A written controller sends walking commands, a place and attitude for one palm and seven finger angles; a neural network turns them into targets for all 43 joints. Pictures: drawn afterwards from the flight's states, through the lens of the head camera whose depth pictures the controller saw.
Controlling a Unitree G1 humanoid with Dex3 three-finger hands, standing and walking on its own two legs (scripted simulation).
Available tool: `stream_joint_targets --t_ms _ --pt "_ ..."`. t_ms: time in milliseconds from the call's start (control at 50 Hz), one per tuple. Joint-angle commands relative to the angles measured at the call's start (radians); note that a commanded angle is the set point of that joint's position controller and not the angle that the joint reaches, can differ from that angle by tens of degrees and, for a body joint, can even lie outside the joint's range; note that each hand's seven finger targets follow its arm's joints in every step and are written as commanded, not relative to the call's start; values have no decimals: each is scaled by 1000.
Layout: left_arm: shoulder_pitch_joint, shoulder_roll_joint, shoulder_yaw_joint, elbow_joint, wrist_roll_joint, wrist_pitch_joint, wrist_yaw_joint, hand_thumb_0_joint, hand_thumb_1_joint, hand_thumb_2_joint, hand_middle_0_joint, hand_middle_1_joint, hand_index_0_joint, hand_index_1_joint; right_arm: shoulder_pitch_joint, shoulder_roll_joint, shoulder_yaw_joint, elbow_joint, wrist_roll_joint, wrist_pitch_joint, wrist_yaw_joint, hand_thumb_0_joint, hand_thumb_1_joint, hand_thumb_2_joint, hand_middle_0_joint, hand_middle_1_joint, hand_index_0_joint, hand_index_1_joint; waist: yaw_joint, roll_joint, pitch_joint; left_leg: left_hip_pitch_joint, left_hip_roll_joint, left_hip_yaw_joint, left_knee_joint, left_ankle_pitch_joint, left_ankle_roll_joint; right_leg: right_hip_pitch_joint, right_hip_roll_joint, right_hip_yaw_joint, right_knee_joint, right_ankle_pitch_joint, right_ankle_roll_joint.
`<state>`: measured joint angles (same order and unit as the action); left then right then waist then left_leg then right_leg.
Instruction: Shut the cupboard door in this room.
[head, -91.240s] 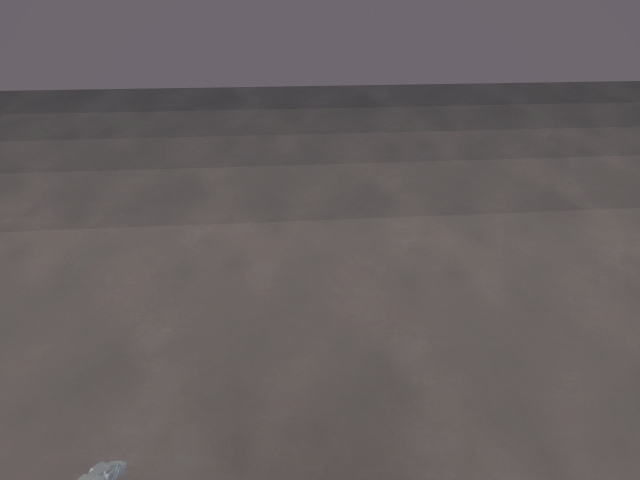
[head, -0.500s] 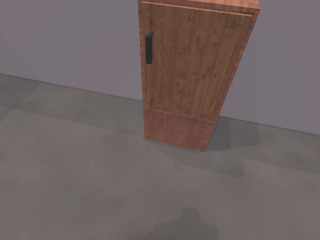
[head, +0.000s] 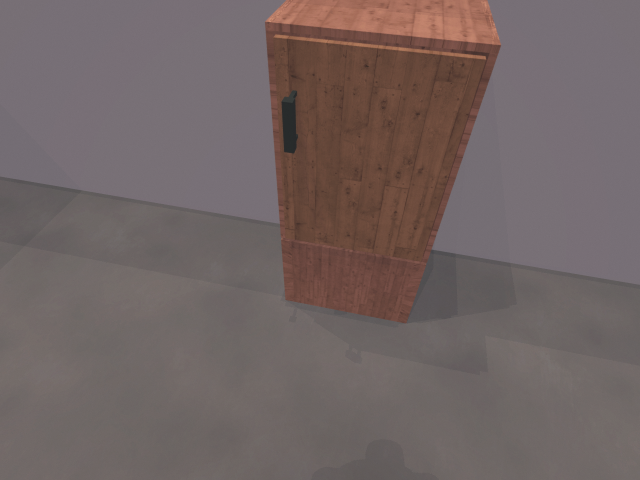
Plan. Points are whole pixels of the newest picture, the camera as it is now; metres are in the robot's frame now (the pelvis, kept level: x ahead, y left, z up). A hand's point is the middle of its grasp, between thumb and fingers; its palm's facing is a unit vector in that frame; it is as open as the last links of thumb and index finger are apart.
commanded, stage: let the arm hang, fingers relaxed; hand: left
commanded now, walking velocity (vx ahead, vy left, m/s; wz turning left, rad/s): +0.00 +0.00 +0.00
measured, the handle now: (291, 121) +0.85 +0.10 +0.02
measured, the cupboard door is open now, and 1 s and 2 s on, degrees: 0 0 0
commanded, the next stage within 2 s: look to check the result in 0.14 s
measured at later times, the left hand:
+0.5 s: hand out of the picture -0.04 +0.16 -0.17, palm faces +0.02 -0.98 -0.17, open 7.4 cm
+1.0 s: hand out of the picture -0.01 +0.16 -0.18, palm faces +0.01 -0.98 -0.18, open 7.4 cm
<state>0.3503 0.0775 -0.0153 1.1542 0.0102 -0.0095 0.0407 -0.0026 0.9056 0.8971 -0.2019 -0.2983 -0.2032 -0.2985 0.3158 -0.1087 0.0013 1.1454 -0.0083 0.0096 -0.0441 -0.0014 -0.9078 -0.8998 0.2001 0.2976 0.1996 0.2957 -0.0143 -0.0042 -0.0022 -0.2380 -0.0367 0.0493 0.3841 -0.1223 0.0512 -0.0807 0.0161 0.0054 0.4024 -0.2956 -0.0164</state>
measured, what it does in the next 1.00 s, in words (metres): stands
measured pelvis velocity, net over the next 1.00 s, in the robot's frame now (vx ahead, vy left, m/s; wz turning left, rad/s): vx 0.03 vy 0.00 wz -0.01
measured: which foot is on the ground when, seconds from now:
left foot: down 0.00-1.00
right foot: down 0.00-1.00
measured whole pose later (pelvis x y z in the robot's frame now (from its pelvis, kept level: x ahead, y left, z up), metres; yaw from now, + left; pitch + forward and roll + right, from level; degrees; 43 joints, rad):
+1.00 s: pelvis +0.03 +0.00 +0.00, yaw -1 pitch -1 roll +0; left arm 0.34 0.13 -0.01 1.16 0.01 -0.01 0.05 0.00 0.91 0.90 -0.20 -0.30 -0.20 -0.30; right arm 0.27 -0.14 0.00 1.15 -0.01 0.00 -0.04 0.00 -0.91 -0.90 0.20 0.30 0.20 0.30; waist -0.01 -0.01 0.04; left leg -0.20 -0.04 0.06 0.38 -0.16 0.05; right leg -0.03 0.01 0.02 0.36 -0.31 -0.02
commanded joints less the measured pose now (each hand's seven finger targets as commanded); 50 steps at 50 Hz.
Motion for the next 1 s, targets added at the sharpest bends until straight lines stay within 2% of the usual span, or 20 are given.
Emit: stream_joint_targets --t_ms 0,80,120,340,600,740,880,980 --pt "129 106 24 8 0 1 5 0 900 900 -200 -300 -200 -300 76 -80 -13 -12 -3 -13 -3 0 -900 -900 200 300 200 300 6 7 120 58 118 -135 -78 -36 -3 -155 -99 85 -104 51 -34" --pt "122 106 24 6 -1 0 6 0 900 900 -200 -300 -200 -300 79 -83 -12 -13 -2 -13 -4 0 -900 -900 200 300 200 300 5 -12 128 60 121 -133 -69 -6 -2 -148 -100 83 -107 66 -34" --pt "127 104 23 7 -2 0 6 0 900 900 -200 -300 -200 -300 76 -85 -11 -11 -3 -13 -4 0 -900 -900 200 300 200 300 7 -1 129 65 119 -130 -67 -8 -3 -150 -102 85 -110 64 -33" --pt "136 121 21 12 -2 -1 8 0 900 900 -200 -300 -200 -300 64 -103 -11 -11 0 -14 -5 0 -900 -900 200 300 200 300 8 -9 96 108 127 -128 -57 53 2 -129 -101 86 -109 102 -29" --pt "126 124 22 16 0 0 9 0 900 900 -200 -300 -200 -300 49 -113 -11 -10 -1 -16 -4 0 -900 -900 200 300 200 300 6 -10 120 113 127 -128 -69 47 2 -126 -102 85 -114 103 -25" --pt "122 139 23 9 1 -5 9 0 900 900 -200 -300 -200 -300 36 -127 -13 -15 2 -19 -4 0 -900 -900 200 300 200 300 9 -16 98 128 130 -125 -55 88 4 -112 -107 85 -120 135 -25" --pt "105 143 22 5 0 -4 9 0 900 900 -200 -300 -200 -300 31 -129 -13 -10 -1 -17 -3 0 -900 -900 200 300 200 300 4 -2 113 121 127 -124 -58 79 0 -108 -107 88 -122 136 -26" --pt "97 149 25 2 -1 -6 9 0 900 900 -200 -300 -200 -300 29 -134 -12 -11 0 -21 -4 0 -900 -900 200 300 200 300 6 -11 88 133 131 -123 -48 124 3 -82 -110 87 -120 174 -25"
